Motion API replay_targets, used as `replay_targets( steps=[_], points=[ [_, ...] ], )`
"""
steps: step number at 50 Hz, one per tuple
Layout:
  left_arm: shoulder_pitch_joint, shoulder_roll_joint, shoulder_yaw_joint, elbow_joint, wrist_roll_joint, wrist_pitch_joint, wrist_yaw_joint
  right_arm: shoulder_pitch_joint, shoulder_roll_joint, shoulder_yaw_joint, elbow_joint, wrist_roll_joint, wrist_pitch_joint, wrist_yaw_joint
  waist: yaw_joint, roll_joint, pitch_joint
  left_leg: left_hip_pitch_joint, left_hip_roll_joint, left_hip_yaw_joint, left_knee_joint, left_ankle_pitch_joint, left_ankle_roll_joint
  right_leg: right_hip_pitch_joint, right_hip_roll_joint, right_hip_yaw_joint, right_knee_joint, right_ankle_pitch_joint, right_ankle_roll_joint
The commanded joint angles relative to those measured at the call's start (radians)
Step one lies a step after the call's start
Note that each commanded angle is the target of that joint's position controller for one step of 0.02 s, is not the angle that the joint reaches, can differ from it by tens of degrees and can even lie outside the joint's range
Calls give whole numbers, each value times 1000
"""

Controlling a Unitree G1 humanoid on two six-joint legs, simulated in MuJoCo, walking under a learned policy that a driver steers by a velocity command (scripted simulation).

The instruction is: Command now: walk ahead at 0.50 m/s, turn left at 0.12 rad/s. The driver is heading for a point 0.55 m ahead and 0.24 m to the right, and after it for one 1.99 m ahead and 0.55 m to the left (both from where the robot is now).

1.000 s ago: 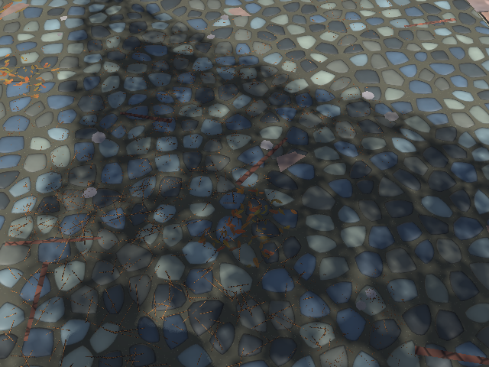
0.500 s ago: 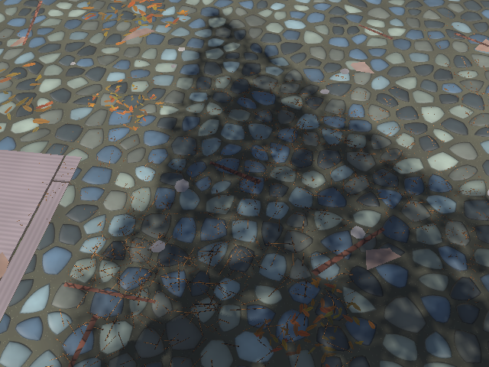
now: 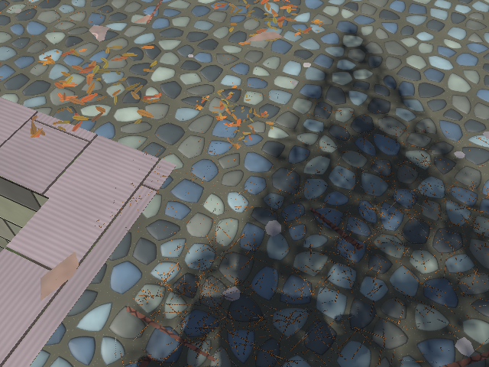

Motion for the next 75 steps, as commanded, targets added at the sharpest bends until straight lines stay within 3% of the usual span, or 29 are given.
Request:
replay_targets(
  steps=[1,5,11,16,19,21,22,23,24,25,27,32,41,44,46,47,48,49,50,52,54,58,62,68,69,70,71,73,75],
  points=[
    [8,115,28,-63,5,-3,0,53,-98,-29,-34,-13,-28,-5,-17,79,-125,275,276,-308,-315,209,184,-245,-86,65,-12,113,1],
    [-6,68,22,-57,8,37,10,65,-117,-36,17,-24,-61,-14,-5,63,-63,207,265,-160,-405,269,178,-283,-80,78,-116,260,37],
    [-148,31,13,-99,9,23,-11,96,-129,-38,68,-23,-63,-35,-65,61,-1,282,249,9,-439,237,109,-308,-21,62,-448,556,27],
    [-250,19,3,-166,12,20,-43,156,-148,-49,121,-5,-37,-45,-106,52,38,472,314,54,-373,341,91,-381,1,14,-575,456,-21],
    [-210,51,18,-193,12,24,-58,126,-185,-60,120,3,-11,-60,-59,97,-20,532,325,94,-218,740,54,-278,66,-65,-588,291,-73],
    [7,125,60,-154,11,30,-49,98,-198,-60,112,5,5,-73,67,97,-153,461,278,142,96,937,5,39,152,-107,-631,286,-130],
    [165,204,92,-127,10,37,-31,115,-172,-45,97,-5,-2,-78,135,9,-256,242,235,146,386,680,-37,347,66,65,-654,331,-189],
    [174,300,109,-128,0,33,-24,236,-21,3,53,-36,-32,-56,21,-263,-356,-226,15,68,758,-297,-110,713,-196,631,-720,191,-391],
    [210,219,84,-147,6,26,-25,142,-91,-2,53,-6,-72,-38,99,-152,-470,-350,-5,-150,868,-402,-90,803,-237,840,-859,99,-411],
    [176,173,72,-145,14,21,-22,46,-136,-14,22,32,-93,-26,113,-108,-330,-430,49,-162,856,-319,-67,722,-214,691,-882,143,-357],
    [42,122,56,-173,11,22,-17,-6,-133,-14,13,-4,-105,-37,33,19,-158,-359,124,-138,678,-191,-61,422,-138,485,-897,333,-303],
    [-14,120,50,-200,22,19,6,41,-96,-12,16,-24,-54,-42,-45,-25,-97,-224,151,-97,460,-80,-127,157,-69,297,-973,575,-299],
    [80,132,39,-118,28,21,12,-181,-74,8,-20,-1,-68,-6,73,-54,-24,-208,110,-50,-6,316,-72,293,-82,147,-948,569,-191],
    [52,142,41,-108,34,35,23,-116,-96,-5,-13,-7,-75,14,30,-74,-72,-139,62,-37,-35,217,-24,374,-98,114,-819,825,-149],
    [1,144,41,-126,29,48,35,65,-156,-36,31,-15,-76,14,-75,-57,-165,83,12,-8,-100,293,16,357,-30,56,-569,980,-92],
    [9,114,28,-156,51,48,43,171,-226,-52,35,-24,-73,5,-104,55,-281,326,167,-204,-61,631,80,199,33,13,-285,691,-40],
    [177,18,-1,-163,66,36,33,148,-276,-51,16,-33,-64,3,-4,302,-404,665,421,-593,-28,930,292,-167,200,13,93,-196,43],
    [167,103,5,-147,50,32,20,183,-202,-42,9,-12,-49,0,-65,199,-509,710,416,-679,-83,737,305,-239,171,135,184,-233,47],
    [57,133,15,-175,23,36,17,122,-176,-36,-13,-5,-36,-7,-84,138,-395,615,366,-575,-106,589,263,-301,125,138,196,-169,45],
    [-48,130,18,-203,35,57,30,44,-152,-26,-32,-2,-7,-19,-60,13,-220,342,300,-469,-174,439,209,-299,73,108,97,-71,49],
    [-21,109,19,-210,38,81,39,4,-158,-29,-41,-13,7,-24,-4,72,-163,161,239,-422,-231,360,189,-195,63,98,-38,-43,54],
    [1,73,12,-189,47,86,57,-2,-191,-48,-44,-11,25,-44,3,106,-215,105,201,-373,-215,419,187,-122,89,81,-233,30,91],
    [-65,70,16,-202,39,94,57,-18,-191,-51,-55,0,57,-62,-18,126,-207,67,164,-417,-227,92,143,-91,105,99,-356,127,97],
    [-69,75,30,-209,27,55,38,-17,-178,-52,-63,7,84,-64,-14,176,-177,125,145,-528,-151,83,104,31,128,95,-687,164,52],
    [-39,90,38,-199,29,50,36,-17,-164,-48,-65,13,88,-66,2,164,-175,96,113,-515,-111,62,72,119,97,98,-801,248,33],
    [-17,155,55,-205,46,52,40,18,-119,-35,-69,9,89,-64,-13,47,-202,3,50,-439,27,-137,19,237,-80,231,-847,288,-32],
    [-45,233,74,-201,78,67,43,25,-101,-33,-101,13,80,-61,-59,-264,-135,-207,-114,-212,215,-383,-43,246,-263,466,-900,469,-186],
    [-97,130,51,-237,75,65,49,54,-220,-74,-63,1,69,-53,-46,-161,-142,-229,-33,-197,572,-377,-112,205,-297,438,-874,573,-248],
    [-131,94,42,-241,43,69,55,77,-184,-71,-31,3,93,-61,-49,-97,-125,-269,-4,-162,659,-255,-145,232,-192,283,-861,446,-170]
  ],
)
Velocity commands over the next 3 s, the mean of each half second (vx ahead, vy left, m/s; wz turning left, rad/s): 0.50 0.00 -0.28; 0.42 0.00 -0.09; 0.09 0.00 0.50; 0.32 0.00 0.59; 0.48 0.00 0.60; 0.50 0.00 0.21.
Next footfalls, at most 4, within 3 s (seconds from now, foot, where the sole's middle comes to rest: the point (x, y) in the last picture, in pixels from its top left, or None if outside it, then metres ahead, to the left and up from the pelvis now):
0.44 right None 0.40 -0.18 -0.77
0.92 left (279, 265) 0.74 -0.07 -0.77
1.40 right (354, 275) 0.71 -0.28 -0.77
1.84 left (257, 273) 0.71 0.00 -0.77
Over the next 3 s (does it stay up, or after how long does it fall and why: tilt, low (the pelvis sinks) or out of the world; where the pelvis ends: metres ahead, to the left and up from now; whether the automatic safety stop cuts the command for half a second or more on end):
stays up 1.16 0.23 0.02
